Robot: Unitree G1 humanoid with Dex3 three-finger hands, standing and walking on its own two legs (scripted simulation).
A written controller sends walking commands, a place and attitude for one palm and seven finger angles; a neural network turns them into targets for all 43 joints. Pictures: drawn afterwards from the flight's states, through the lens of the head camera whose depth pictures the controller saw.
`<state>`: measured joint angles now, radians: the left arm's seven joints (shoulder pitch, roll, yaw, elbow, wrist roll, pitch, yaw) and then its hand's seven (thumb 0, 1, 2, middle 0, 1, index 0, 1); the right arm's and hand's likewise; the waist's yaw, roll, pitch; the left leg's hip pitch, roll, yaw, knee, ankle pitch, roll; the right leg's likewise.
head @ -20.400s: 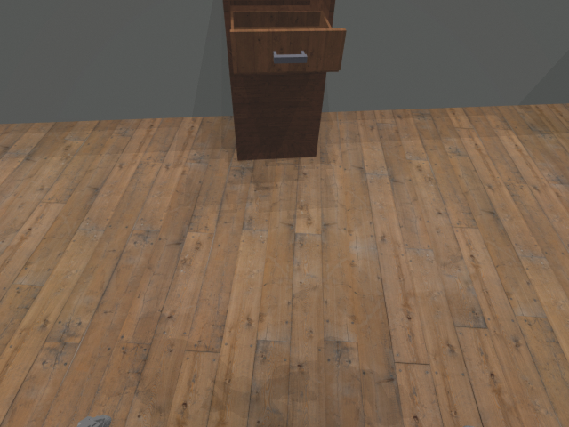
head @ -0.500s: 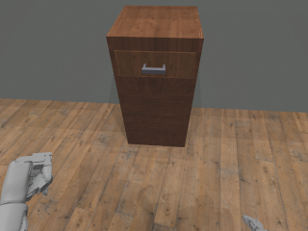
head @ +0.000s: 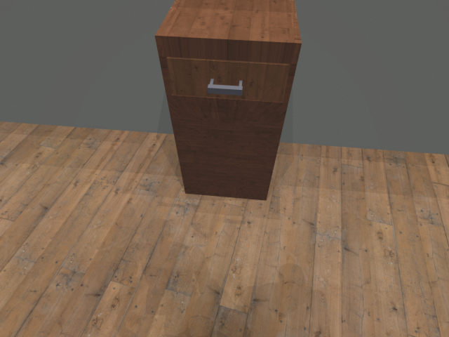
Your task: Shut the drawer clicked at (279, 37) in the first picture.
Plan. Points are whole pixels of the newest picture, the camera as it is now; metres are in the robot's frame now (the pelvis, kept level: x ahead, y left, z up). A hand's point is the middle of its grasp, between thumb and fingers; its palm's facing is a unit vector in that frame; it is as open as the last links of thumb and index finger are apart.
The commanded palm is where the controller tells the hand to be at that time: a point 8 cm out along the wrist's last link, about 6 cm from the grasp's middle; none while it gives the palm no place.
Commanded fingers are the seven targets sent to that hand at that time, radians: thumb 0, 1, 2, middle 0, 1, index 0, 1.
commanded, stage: let the arm hang, fingers relaxed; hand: left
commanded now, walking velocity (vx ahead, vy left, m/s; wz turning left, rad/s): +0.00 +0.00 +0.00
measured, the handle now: (225, 86) +0.86 +0.06 -0.05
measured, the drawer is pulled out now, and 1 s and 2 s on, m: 0.00 0.00 0.00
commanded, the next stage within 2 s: look to check the result in 0.52 s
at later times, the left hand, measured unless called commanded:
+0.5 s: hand out of the picture +0.05 +0.19 -0.17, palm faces +0.01 -0.98 -0.21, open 7.3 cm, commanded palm none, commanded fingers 0.00 0.90 0.90 -0.20 -0.30 -0.20 -0.30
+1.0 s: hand out of the picture +0.05 +0.20 -0.17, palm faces +0.00 -0.97 -0.26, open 7.4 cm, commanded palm none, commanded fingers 0.00 0.90 0.90 -0.20 -0.30 -0.20 -0.30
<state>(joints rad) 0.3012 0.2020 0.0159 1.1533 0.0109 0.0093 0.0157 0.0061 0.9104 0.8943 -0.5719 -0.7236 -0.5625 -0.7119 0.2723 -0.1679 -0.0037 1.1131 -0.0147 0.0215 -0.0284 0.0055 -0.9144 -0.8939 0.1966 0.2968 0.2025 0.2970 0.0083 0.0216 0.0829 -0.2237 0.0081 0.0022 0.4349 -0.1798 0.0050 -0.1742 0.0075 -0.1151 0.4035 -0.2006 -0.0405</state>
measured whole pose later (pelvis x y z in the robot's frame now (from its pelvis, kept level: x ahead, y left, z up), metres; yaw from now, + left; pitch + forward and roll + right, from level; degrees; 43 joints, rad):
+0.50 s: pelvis +0.00 +0.00 +0.00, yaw -1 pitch -2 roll +0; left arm 0.18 0.17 0.02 1.13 0.01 -0.01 0.02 0.00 0.91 0.89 -0.21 -0.30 -0.20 -0.31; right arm 0.25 -0.16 -0.01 1.14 -0.02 0.00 -0.03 0.00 -0.91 -0.89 0.20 0.30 0.20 0.30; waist -0.01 0.01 0.05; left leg -0.20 0.00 0.02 0.41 -0.17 0.01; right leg -0.17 -0.01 -0.10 0.41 -0.21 -0.03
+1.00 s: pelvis +0.02 +0.00 +0.00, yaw -1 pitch -2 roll +0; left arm 0.18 0.23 0.02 1.16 0.01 -0.01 0.01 0.00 0.91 0.89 -0.21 -0.30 -0.20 -0.30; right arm 0.18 -0.23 -0.01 1.14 -0.02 0.00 -0.03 0.00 -0.91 -0.89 0.20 0.30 0.20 0.30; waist 0.00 0.01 0.07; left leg -0.16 0.01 0.02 0.37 -0.17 0.00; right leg -0.13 0.01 -0.10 0.36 -0.20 -0.04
